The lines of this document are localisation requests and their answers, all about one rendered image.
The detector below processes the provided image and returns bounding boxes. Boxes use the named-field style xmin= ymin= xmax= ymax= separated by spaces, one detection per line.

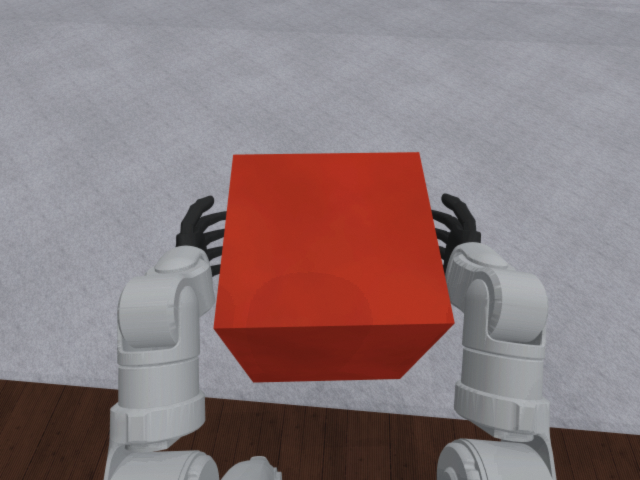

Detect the robot right upper arm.
xmin=437 ymin=438 xmax=553 ymax=480

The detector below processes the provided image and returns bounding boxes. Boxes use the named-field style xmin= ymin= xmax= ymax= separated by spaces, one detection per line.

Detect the robot left thigh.
xmin=221 ymin=460 xmax=282 ymax=480

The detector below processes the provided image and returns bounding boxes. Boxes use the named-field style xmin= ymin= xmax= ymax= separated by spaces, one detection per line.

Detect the robot left hand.
xmin=176 ymin=196 xmax=227 ymax=277

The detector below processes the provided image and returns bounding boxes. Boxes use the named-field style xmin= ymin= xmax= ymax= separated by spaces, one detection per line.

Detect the left robot shin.
xmin=250 ymin=456 xmax=270 ymax=464

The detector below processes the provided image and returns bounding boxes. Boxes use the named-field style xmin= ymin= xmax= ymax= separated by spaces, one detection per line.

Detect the left robot forearm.
xmin=104 ymin=246 xmax=215 ymax=480

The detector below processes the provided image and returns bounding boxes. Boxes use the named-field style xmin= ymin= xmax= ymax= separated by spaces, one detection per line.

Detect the robot right hand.
xmin=431 ymin=193 xmax=481 ymax=274

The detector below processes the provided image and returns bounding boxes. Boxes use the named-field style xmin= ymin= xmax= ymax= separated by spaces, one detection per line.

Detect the right robot forearm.
xmin=445 ymin=242 xmax=557 ymax=480

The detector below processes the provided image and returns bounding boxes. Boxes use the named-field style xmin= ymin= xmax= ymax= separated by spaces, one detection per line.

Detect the carton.
xmin=213 ymin=152 xmax=455 ymax=383

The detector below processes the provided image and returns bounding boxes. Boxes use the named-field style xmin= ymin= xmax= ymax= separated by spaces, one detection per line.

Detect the robot left upper arm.
xmin=111 ymin=450 xmax=219 ymax=480

